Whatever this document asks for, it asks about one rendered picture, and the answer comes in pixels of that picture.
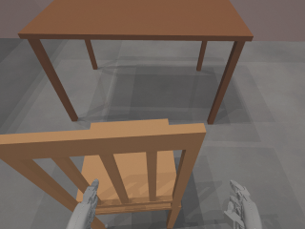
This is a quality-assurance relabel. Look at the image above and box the table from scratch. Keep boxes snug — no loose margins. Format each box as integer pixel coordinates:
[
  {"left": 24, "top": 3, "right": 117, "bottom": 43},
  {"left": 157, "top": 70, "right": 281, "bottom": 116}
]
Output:
[{"left": 17, "top": 0, "right": 254, "bottom": 125}]

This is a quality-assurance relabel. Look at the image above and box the robot right hand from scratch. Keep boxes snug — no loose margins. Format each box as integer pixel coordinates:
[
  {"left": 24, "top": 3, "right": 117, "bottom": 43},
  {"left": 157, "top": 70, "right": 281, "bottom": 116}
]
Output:
[{"left": 224, "top": 180, "right": 263, "bottom": 229}]

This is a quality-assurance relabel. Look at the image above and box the chair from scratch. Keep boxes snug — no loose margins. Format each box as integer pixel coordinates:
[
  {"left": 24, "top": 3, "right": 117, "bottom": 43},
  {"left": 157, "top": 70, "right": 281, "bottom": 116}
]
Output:
[{"left": 0, "top": 118, "right": 207, "bottom": 229}]

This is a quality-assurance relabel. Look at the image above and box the robot left hand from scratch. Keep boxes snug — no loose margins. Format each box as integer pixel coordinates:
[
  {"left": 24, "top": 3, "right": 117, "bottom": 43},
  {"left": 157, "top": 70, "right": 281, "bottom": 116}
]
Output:
[{"left": 66, "top": 178, "right": 99, "bottom": 229}]

